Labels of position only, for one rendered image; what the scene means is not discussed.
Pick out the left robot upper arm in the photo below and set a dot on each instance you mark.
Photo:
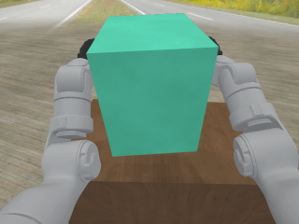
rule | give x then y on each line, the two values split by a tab
67	168

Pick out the robot right hand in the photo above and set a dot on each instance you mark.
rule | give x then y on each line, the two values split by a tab
219	50

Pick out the right robot upper arm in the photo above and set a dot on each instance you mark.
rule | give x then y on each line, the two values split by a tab
269	157

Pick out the pedestal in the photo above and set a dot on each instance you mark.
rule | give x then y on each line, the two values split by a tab
195	187

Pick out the left robot forearm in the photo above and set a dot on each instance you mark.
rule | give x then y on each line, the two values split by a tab
72	103

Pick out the carton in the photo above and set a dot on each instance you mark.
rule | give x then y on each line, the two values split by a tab
152	76

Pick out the robot left hand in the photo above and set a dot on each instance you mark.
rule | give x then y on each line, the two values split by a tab
85	47

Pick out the right robot forearm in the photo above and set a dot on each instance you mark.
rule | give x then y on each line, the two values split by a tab
243	94

